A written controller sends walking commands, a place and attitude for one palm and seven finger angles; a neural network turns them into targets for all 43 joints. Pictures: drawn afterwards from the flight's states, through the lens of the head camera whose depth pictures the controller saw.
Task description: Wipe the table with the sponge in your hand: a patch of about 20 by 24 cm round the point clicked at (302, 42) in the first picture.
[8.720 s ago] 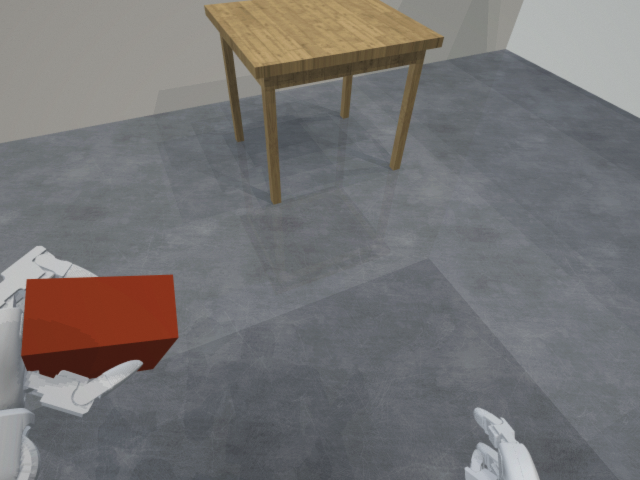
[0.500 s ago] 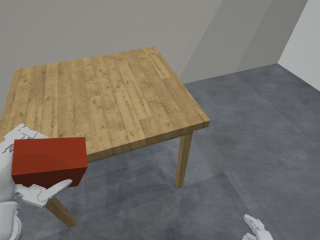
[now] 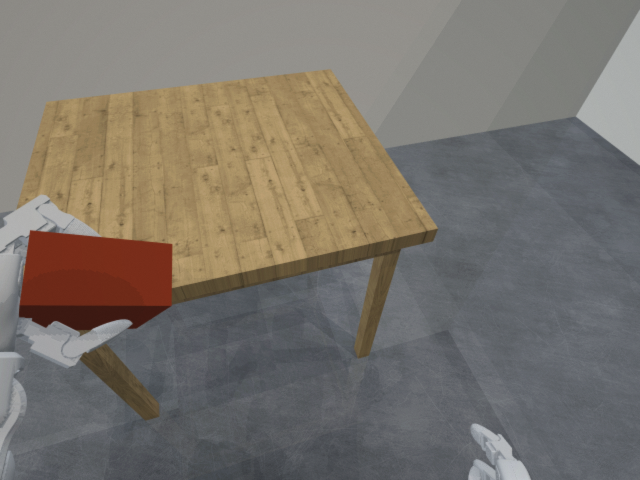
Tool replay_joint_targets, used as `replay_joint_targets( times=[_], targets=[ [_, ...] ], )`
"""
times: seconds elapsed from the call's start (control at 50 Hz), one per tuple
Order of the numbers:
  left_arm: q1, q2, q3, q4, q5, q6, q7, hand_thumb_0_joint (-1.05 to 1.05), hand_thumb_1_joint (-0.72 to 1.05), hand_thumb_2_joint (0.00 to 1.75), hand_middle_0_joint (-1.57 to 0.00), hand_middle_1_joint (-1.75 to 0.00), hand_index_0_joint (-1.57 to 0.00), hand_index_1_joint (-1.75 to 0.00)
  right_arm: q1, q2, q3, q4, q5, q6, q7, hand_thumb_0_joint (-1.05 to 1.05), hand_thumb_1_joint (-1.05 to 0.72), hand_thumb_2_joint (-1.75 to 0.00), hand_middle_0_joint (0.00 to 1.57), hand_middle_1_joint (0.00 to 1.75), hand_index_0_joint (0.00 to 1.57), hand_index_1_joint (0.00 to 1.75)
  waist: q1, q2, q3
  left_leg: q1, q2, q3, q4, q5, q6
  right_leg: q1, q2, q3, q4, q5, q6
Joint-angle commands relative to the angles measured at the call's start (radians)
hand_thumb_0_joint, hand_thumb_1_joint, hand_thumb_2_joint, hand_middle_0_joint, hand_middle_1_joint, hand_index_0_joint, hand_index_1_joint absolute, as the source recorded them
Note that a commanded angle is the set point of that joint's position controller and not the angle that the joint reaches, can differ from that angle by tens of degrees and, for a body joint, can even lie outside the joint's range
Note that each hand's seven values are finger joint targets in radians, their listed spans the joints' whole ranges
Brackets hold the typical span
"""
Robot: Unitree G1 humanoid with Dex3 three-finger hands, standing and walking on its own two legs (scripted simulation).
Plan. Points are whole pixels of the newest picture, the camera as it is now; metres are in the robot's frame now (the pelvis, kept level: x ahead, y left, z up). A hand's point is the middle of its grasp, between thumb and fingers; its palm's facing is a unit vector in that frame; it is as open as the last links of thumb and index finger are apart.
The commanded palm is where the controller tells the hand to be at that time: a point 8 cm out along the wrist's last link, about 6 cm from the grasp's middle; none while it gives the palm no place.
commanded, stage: look again from close up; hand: left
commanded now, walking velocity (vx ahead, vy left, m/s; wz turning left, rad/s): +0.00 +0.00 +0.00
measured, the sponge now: (112, 289) +0.25 +0.24 +0.15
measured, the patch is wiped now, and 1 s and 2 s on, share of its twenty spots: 0.00 0.00 0.00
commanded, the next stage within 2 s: shuffle to correct the standing spot in 0.18 s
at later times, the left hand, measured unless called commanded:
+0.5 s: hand (66, 232) +0.29 +0.30 +0.17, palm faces +0.37 -0.86 -0.35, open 10.3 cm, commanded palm +0.23 +0.34 +0.18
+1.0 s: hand (78, 207) +0.34 +0.32 +0.16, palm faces +0.37 -0.84 -0.41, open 10.3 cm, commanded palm +0.27 +0.36 +0.18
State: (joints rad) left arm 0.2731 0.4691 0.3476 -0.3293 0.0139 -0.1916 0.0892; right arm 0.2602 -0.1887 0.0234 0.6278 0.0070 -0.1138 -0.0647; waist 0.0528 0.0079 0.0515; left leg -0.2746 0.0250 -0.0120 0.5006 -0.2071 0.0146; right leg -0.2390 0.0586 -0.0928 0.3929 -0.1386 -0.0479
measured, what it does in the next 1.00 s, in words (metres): walks ahead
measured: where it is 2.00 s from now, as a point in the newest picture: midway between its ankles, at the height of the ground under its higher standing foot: outside the picture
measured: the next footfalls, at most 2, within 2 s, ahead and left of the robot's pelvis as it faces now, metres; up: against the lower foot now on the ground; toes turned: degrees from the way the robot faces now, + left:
right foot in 1.14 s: +0.19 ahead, -0.01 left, +0.00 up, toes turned -4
left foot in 1.48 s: +0.22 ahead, +0.28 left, +0.00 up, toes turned +1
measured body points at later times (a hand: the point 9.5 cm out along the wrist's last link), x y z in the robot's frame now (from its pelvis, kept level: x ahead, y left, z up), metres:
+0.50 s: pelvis +0.06 +0.06 +0.00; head +0.09 +0.09 +0.44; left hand +0.27 +0.35 +0.19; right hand +0.25 -0.15 -0.07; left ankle +0.04 +0.12 -0.74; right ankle +0.05 -0.08 -0.74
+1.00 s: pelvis +0.10 +0.08 -0.01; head +0.13 +0.09 +0.44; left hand +0.31 +0.36 +0.19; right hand +0.26 -0.16 -0.09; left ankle +0.10 +0.15 -0.74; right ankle +0.08 -0.03 -0.68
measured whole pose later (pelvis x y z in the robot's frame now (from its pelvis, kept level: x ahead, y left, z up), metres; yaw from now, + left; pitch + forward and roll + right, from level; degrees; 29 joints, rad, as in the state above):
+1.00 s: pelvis +0.10 +0.08 -0.01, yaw -1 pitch -2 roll +0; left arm 0.39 0.39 0.39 -0.49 -0.02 -0.23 0.11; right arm 0.22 -0.18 -0.02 0.58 0.00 -0.09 0.00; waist -0.01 -0.03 0.08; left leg -0.24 -0.06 0.04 0.61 -0.34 0.08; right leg -0.42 0.00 -0.03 1.07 -0.49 -0.01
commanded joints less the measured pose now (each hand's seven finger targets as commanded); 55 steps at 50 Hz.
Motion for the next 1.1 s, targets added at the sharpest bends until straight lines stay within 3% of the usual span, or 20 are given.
replay_joint_targets(
  times=[0.0, 0.08, 0.16, 0.24, 0.26, 0.32, 0.4, 0.58, 0.66, 0.7, 0.74, 0.76, 0.8, 0.82, 0.84, 0.86, 0.88, 0.92, 0.98, 1.08],
  targets=[
    [-0.1, 0.073, 0.085, -0.098, -0.059, -0.119, 0.008, 0.0, 0.1, 1.3, -1.2, -1.6, -1.2, -1.6, -0.103, -0.118, -0.047, -0.181, 0.001, -0.089, 0.021, 0.0, -0.9, -0.9, 0.2, 0.3, 0.2, 0.3, 0.011, 0.111, -0.158, 0.064, -0.032, 0.013, -0.026, -0.091, 0.005, 0.016, -0.235, 0.316, -0.179, -0.262, 0.014],
    [0.068, -0.001, -0.001, -0.276, -0.063, -0.127, -0.007, 0.0, 0.1, 1.3, -1.2, -1.6, -1.2, -1.6, -0.122, -0.123, -0.039, -0.191, 0.002, -0.104, 0.058, 0.0, -0.9, -0.9, 0.2, 0.3, 0.2, 0.3, 0.002, 0.08, -0.154, 0.032, 0.015, -0.042, -0.173, -0.125, 0.013, 0.073, -0.128, 0.2, -0.094, -0.258, 0.034],
    [0.046, 0.138, 0.163, -0.29, -0.045, -0.111, 0.019, 0.0, 0.1, 1.3, -1.2, -1.6, -1.2, -1.6, -0.142, -0.145, -0.039, -0.208, -0.004, -0.095, 0.043, 0.0, -0.9, -0.9, 0.2, 0.3, 0.2, 0.3, 0.001, -0.01, -0.112, -0.057, 0.067, -0.108, -0.284, -0.183, 0.015, 0.114, -0.059, 0.122, 0.001, -0.164, 0.044],
    [-0.048, 0.131, 0.185, -0.318, -0.05, -0.125, 0.019, 0.0, 0.1, 1.3, -1.2, -1.6, -1.2, -1.6, -0.143, -0.135, -0.041, -0.226, -0.013, -0.092, 0.026, 0.0, -0.9, -0.9, 0.2, 0.3, 0.2, 0.3, -0.01, 0.054, -0.127, -0.014, 0.088, -0.117, -0.256, -0.018, 0.012, 0.126, -0.072, 0.093, 0.066, -0.008, 0.037],
    [-0.1, 0.163, 0.199, -0.369, -0.048, -0.128, 0.019, 0.0, 0.1, 1.3, -1.2, -1.6, -1.2, -1.6, -0.152, -0.133, -0.037, -0.228, -0.02, -0.092, 0.026, 0.0, -0.9, -0.9, 0.2, 0.3, 0.2, 0.3, -0.012, 0.135, -0.136, 0.035, 0.082, -0.101, -0.252, 0.059, -0.011, 0.096, -0.065, 0.085, 0.084, 0.003, 0.036],
    [-0.102, 0.1, 0.124, -0.393, -0.045, -0.134, 0.014, 0.0, 0.1, 1.3, -1.2, -1.6, -1.2, -1.6, -0.134, -0.142, -0.046, -0.22, -0.027, -0.099, 0.037, 0.0, -0.9, -0.9, 0.2, 0.3, 0.2, 0.3, -0.02, 0.181, -0.196, 0.114, 0.068, -0.065, -0.148, 0.227, -0.019, 0.096, -0.077, 0.064, 0.093, 0.034, 0.018],
    [-0.005, 0.03, 0.059, -0.416, -0.041, -0.123, 0.012, 0.0, 0.1, 1.3, -1.2, -1.6, -1.2, -1.6, -0.118, -0.147, -0.057, -0.215, -0.027, -0.097, 0.06, 0.0, -0.9, -0.9, 0.2, 0.3, 0.2, 0.3, -0.033, 0.162, -0.23, 0.181, 0.068, -0.075, -0.076, 0.354, -0.025, 0.055, -0.068, 0.043, 0.122, 0.008, 0.007],
    [0.072, 0.08, 0.16, -0.318, -0.063, -0.095, 0.023, 0.0, 0.1, 1.3, -1.2, -1.6, -1.2, -1.6, -0.119, -0.145, -0.063, -0.228, -0.007, -0.015, 0.053, 0.0, -0.9, -0.9, 0.2, 0.3, 0.2, 0.3, -0.043, 0.056, -0.18, 0.047, 0.049, -0.062, 0.019, 0.422, -0.046, 0.1, -0.096, 0.058, 0.213, 0.122, -0.019],
    [0.036, 0.104, 0.167, -0.385, -0.069, -0.1, 0.027, 0.0, 0.1, 1.3, -1.2, -1.6, -1.2, -1.6, -0.142, -0.142, -0.061, -0.246, 0.0, -0.008, 0.049, 0.0, -0.9, -0.9, 0.2, 0.3, 0.2, 0.3, -0.034, 0.014, -0.212, -0.015, 0.012, -0.025, 0.147, 0.418, -0.036, 0.189, -0.148, 0.134, 0.214, 0.248, -0.057],
    [0.056, 0.09, 0.151, -0.406, -0.073, -0.102, 0.034, 0.0, 0.1, 1.3, -1.2, -1.6, -1.2, -1.6, -0.14, -0.145, -0.073, -0.246, 0.004, -0.014, 0.052, 0.0, -0.9, -0.9, 0.2, 0.3, 0.2, 0.3, -0.022, -0.1, -0.244, -0.139, -0.05, 0.022, 0.341, 0.328, -0.04, 0.303, -0.253, 0.273, 0.175, 0.35, -0.134],
    [0.034, 0.092, 0.149, -0.445, -0.071, -0.119, 0.046, 0.0, 0.1, 1.3, -1.2, -1.6, -1.2, -1.6, -0.154, -0.144, -0.075, -0.241, 0.007, -0.024, 0.059, 0.0, -0.9, -0.9, 0.2, 0.3, 0.2, 0.3, -0.01, -0.16, -0.174, -0.316, -0.047, -0.008, 0.425, -0.176, -0.012, 0.345, -0.407, 0.456, 0.114, 0.402, -0.212],
    [0.041, 0.111, 0.167, -0.453, -0.065, -0.122, 0.054, 0.0, 0.1, 1.3, -1.2, -1.6, -1.2, -1.6, -0.161, -0.143, -0.066, -0.226, 0.005, -0.018, 0.063, 0.0, -0.9, -0.9, 0.2, 0.3, 0.2, 0.3, -0.013, -0.091, -0.149, -0.304, 0.006, -0.08, 0.341, -0.311, 0.018, 0.289, -0.432, 0.471, 0.134, 0.349, -0.184],
    [0.021, 0.081, 0.146, -0.481, -0.064, -0.119, 0.055, 0.0, 0.1, 1.3, -1.2, -1.6, -1.2, -1.6, -0.114, -0.121, -0.061, -0.201, 0.002, -0.006, 0.063, 0.0, -0.9, -0.9, 0.2, 0.3, 0.2, 0.3, -0.074, 0.02, -0.134, -0.007, -0.001, -0.038, -0.012, -0.146, 0.036, 0.058, -0.301, 0.24, 0.265, 0.136, -0.064],
    [0.021, 0.073, 0.141, -0.485, -0.061, -0.121, 0.052, 0.0, 0.1, 1.3, -1.2, -1.6, -1.2, -1.6, -0.13, -0.138, -0.068, -0.2, 0.002, -0.012, 0.053, 0.0, -0.9, -0.9, 0.2, 0.3, 0.2, 0.3, -0.085, 0.219, -0.139, 0.166, 0.025, -0.146, -0.098, 0.058, 0.064, -0.121, -0.115, 0.077, 0.444, 0.018, 0.007],
    [0.0, 0.073, 0.131, -0.514, -0.05, -0.126, 0.052, 0.0, 0.1, 1.3, -1.2, -1.6, -1.2, -1.6, -0.129, -0.148, -0.082, -0.212, 0.001, -0.025, 0.055, 0.0, -0.9, -0.9, 0.2, 0.3, 0.2, 0.3, -0.081, 0.397, -0.159, 0.319, 0.167, -0.366, -0.131, 0.351, 0.124, -0.32, -0.022, 0.02, 0.639, -0.315, 0.047],
    [0.003, 0.11, 0.152, -0.499, -0.035, -0.13, 0.056, 0.0, 0.1, 1.3, -1.2, -1.6, -1.2, -1.6, -0.15, -0.136, -0.085, -0.226, -0.003, -0.033, 0.055, 0.0, -0.9, -0.9, 0.2, 0.3, 0.2, 0.3, -0.068, 0.348, -0.169, 0.334, 0.217, -0.376, -0.13, 0.406, 0.185, -0.356, -0.03, 0.071, 0.756, -0.443, 0.033],
    [0.04, 0.104, 0.156, -0.409, -0.04, -0.116, 0.048, 0.0, 0.1, 1.3, -1.2, -1.6, -1.2, -1.6, -0.124, -0.138, -0.083, -0.206, -0.015, -0.03, 0.058, 0.0, -0.9, -0.9, 0.2, 0.3, 0.2, 0.3, -0.076, 0.257, -0.14, 0.265, 0.234, -0.431, -0.152, 0.353, 0.184, -0.369, -0.054, 0.094, 0.804, -0.43, 0.03],
    [0.0, 0.093, 0.154, -0.408, -0.039, -0.107, 0.043, 0.0, 0.1, 1.3, -1.2, -1.6, -1.2, -1.6, -0.112, -0.145, -0.092, -0.204, -0.01, -0.029, 0.059, 0.0, -0.9, -0.9, 0.2, 0.3, 0.2, 0.3, -0.077, 0.132, -0.082, 0.193, 0.219, -0.359, -0.138, 0.383, 0.19, -0.363, -0.077, 0.087, 0.758, -0.375, 0.031],
    [0.083, 0.069, 0.15, -0.382, -0.045, -0.109, 0.036, 0.0, 0.1, 1.3, -1.2, -1.6, -1.2, -1.6, -0.121, -0.144, -0.085, -0.199, 0.005, -0.034, 0.057, 0.0, -0.9, -0.9, 0.2, 0.3, 0.2, 0.3, -0.058, 0.145, -0.12, 0.145, 0.139, -0.181, -0.114, 0.397, 0.149, -0.228, -0.077, 0.017, 0.508, -0.26, 0.033],
    [0.212, 0.077, 0.178, -0.316, -0.066, -0.097, 0.035, 0.0, 0.1, 1.3, -1.2, -1.6, -1.2, -1.6, -0.14, -0.14, -0.061, -0.217, 0.007, -0.017, 0.047, 0.0, -0.9, -0.9, 0.2, 0.3, 0.2, 0.3, -0.033, 0.086, -0.184, -0.12, 0.099, -0.096, -0.012, 0.155, 0.079, 0.221, -0.065, -0.032, 0.083, -0.048, 0.027]
  ],
)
